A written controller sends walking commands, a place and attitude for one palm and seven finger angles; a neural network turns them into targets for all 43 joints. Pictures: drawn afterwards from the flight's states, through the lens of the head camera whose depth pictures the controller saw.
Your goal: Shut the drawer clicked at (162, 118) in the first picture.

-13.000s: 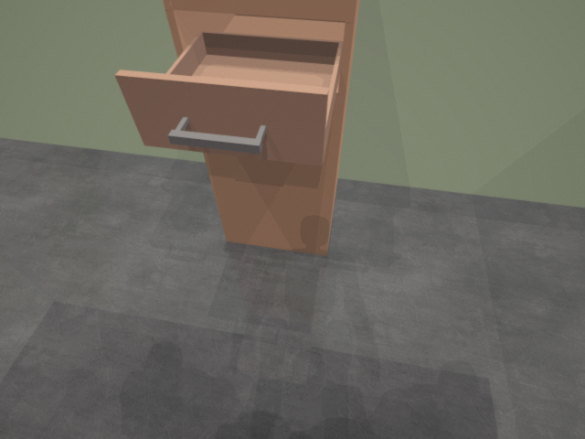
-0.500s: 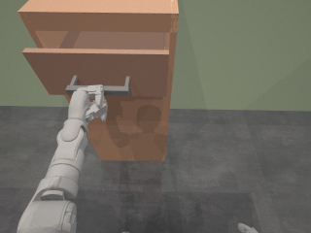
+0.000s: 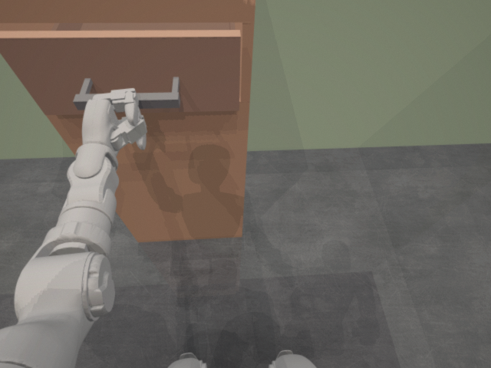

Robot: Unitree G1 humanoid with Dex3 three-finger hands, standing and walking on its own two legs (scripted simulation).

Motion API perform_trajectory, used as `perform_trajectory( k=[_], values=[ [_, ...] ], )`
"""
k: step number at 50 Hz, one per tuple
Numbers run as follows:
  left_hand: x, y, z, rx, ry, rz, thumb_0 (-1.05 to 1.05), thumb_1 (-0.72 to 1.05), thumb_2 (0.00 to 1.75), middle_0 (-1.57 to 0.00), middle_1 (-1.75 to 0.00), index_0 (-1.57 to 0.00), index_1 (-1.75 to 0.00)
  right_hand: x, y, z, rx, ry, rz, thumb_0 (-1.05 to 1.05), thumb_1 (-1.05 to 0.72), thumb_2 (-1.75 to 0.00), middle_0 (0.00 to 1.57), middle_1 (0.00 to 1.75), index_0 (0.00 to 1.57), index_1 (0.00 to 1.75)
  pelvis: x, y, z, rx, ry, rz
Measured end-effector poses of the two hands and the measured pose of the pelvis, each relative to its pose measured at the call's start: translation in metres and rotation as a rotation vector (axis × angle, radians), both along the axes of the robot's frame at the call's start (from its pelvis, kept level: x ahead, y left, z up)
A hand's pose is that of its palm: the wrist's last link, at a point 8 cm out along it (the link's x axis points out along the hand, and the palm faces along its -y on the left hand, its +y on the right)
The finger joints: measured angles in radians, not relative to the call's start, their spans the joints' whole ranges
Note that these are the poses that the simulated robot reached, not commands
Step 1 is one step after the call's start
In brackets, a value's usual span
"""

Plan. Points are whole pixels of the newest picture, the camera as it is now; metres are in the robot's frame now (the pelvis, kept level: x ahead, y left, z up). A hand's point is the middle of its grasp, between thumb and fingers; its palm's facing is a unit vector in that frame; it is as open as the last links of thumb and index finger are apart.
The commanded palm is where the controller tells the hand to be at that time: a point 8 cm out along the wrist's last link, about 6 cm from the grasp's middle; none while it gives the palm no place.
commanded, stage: push the drawer shut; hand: left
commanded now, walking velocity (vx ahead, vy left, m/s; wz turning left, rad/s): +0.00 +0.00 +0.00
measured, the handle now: (130, 92) +0.56 +0.17 +0.10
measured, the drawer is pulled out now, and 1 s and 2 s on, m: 0.03 0.00 0.00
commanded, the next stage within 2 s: pull the fist back off the drawer in 0.60 s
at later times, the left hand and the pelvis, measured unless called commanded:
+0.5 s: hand (140, 109) +0.52 +0.15 +0.10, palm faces -0.01 -1.00 -0.03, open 3.0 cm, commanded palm +0.53 +0.19 +0.11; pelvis +0.00 +0.00 -0.01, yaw +1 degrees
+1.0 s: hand (140, 108) +0.52 +0.14 +0.10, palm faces +0.00 -1.00 -0.04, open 3.0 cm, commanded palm +0.51 +0.18 +0.11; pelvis -0.02 +0.01 -0.02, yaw +1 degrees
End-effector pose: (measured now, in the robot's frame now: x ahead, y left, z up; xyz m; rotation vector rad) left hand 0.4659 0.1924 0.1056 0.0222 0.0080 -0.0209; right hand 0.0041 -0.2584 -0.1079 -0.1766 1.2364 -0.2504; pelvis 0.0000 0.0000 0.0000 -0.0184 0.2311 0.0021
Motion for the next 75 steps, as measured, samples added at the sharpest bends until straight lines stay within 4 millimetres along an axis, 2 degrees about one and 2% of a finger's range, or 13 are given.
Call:
perform_trajectory(
  k=[7, 18, 29, 37, 47, 54, 59, 63, 69, 75],
  values=[
    [0.014, 0.0, 0.001, 0.001, 0.007, 0.002, 0.01, 0.87, 0.91, -1.4, -1.6, -1.4, -1.6, -0.012, 0.001, -0.001, -0.002, 0.044, -0.015, 0.0, -0.91, -0.9, 0.21, 0.3, 0.2, 0.3, 0.001, 0.0, -0.002, -0.004, 0.021, -0.001],
    [0.035, 0.001, 0.002, 0.0, 0.013, 0.004, 0.03, 0.85, 0.9, -1.4, -1.6, -1.4, -1.6, -0.017, 0.001, 0.0, -0.012, 0.077, -0.021, 0.0, -0.91, -0.9, 0.21, 0.3, 0.2, 0.3, 0.004, 0.001, -0.005, -0.011, 0.056, 0.0],
    [0.038, 0.01, -0.001, 0.009, 0.025, 0.016, -0.03, 0.72, 0.94, -1.4, -1.6, -1.4, -1.6, -0.025, 0.0, -0.002, -0.032, 0.112, 0.013, 0.0, -0.91, -0.9, 0.21, 0.3, 0.2, 0.3, -0.004, 0.002, -0.01, -0.025, 0.082, 0.028],
    [0.039, 0.01, 0.0, 0.017, 0.022, 0.02, -0.03, 0.69, 0.97, -1.4, -1.6, -1.4, -1.6, -0.041, 0.001, -0.001, -0.053, 0.124, 0.024, 0.0, -0.91, -0.9, 0.21, 0.3, 0.2, 0.3, -0.015, 0.004, -0.014, -0.035, 0.097, 0.037],
    [0.038, 0.008, 0.0, 0.017, 0.022, 0.02, -0.02, 0.72, 0.97, -1.4, -1.6, -1.4, -1.6, -0.065, 0.007, 0.001, -0.053, 0.144, 0.01, 0.0, -0.91, -0.9, 0.21, 0.3, 0.2, 0.3, -0.023, 0.009, -0.016, -0.036, 0.1, 0.03],
    [0.035, 0.003, 0.0, 0.002, 0.007, 0.02, 0.01, 0.79, 0.94, -1.4, -1.6, -1.4, -1.6, -0.069, 0.015, 0.001, -0.027, 0.147, -0.011, 0.0, -0.91, -0.9, 0.21, 0.3, 0.2, 0.3, -0.02, 0.013, -0.014, -0.031, 0.091, 0.013],
    [0.033, 0.0, -0.001, -0.004, -0.002, 0.021, 0.02, 0.85, 0.92, -1.4, -1.6, -1.4, -1.6, -0.06, 0.019, 0.0, -0.007, 0.129, -0.027, 0.0, -0.91, -0.9, 0.21, 0.3, 0.2, 0.3, -0.013, 0.014, -0.011, -0.025, 0.08, -0.001],
    [0.027, 0.0, -0.001, 0.002, -0.02, 0.021, 0.02, 0.88, 0.91, -1.4, -1.6, -1.4, -1.6, -0.043, 0.02, -0.001, 0.009, 0.101, -0.035, 0.0, -0.91, -0.9, 0.21, 0.3, 0.2, 0.3, -0.004, 0.014, -0.008, -0.019, 0.068, -0.012],
    [0.013, 0.0, -0.007, 0.003, -0.002, 0.024, 0.02, 0.9, 0.9, -1.4, -1.6, -1.4, -1.6, -0.003, 0.017, -0.003, 0.028, 0.035, -0.018, 0.0, -0.91, -0.9, 0.21, 0.3, 0.2, 0.3, 0.009, 0.011, -0.003, -0.013, 0.038, -0.012],
    [0.01, -0.001, -0.005, 0.001, -0.012, 0.036, 0.02, 0.9, 0.9, -1.4, -1.6, -1.4, -1.6, 0.04, 0.009, -0.002, 0.018, -0.038, 0.022, 0.0, -0.91, -0.9, 0.21, 0.3, 0.2, 0.3, 0.016, 0.007, -0.001, -0.008, 0.023, 0.0]
  ],
)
